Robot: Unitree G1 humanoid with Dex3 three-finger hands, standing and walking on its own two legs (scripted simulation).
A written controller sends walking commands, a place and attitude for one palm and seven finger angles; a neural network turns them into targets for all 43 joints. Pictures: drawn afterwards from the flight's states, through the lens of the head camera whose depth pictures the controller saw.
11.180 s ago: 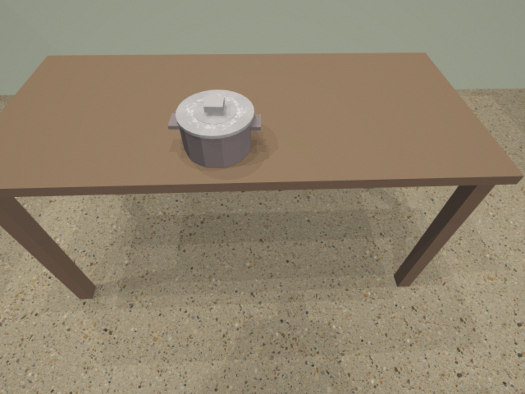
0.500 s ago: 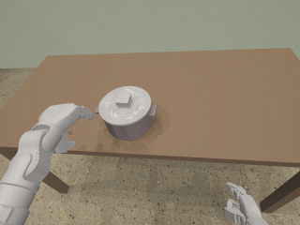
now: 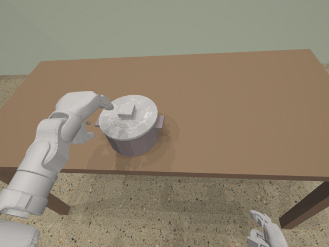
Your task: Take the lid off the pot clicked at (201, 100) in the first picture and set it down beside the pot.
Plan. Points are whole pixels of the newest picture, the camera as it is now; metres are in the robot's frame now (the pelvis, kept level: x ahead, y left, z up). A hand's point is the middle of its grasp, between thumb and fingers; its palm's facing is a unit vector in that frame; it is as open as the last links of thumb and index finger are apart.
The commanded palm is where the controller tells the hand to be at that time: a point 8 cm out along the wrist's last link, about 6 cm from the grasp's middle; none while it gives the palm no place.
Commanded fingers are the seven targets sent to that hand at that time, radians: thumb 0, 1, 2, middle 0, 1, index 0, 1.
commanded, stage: move the open hand above the knob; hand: left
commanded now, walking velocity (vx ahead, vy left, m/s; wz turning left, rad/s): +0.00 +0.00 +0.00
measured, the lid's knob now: (126, 110) +0.49 +0.15 +0.04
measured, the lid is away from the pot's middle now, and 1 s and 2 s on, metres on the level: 0.00 0.00 0.00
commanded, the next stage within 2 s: lower the open fingers around the knob in 1.46 s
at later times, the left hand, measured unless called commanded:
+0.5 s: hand (110, 112) +0.42 +0.16 +0.11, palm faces -0.27 +0.00 -0.96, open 10.2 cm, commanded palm +0.42 +0.17 +0.17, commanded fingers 0.00 -0.29 1.37 -0.81 -0.08 -0.81 -0.08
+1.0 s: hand (118, 101) +0.46 +0.15 +0.12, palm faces -0.28 -0.02 -0.96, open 10.3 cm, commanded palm +0.44 +0.15 +0.17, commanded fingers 0.00 -0.29 1.37 -0.81 -0.08 -0.81 -0.08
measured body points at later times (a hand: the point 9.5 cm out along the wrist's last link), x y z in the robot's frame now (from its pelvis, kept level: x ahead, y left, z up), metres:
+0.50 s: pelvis +0.00 +0.01 +0.00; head +0.03 -0.03 +0.44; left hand +0.43 +0.16 +0.16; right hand +0.14 -0.24 -0.13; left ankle +0.00 +0.12 -0.74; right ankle -0.02 -0.13 -0.74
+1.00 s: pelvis +0.01 +0.01 +0.00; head +0.04 -0.03 +0.44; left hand +0.46 +0.14 +0.17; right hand +0.10 -0.26 -0.14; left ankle +0.00 +0.12 -0.74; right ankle -0.02 -0.13 -0.74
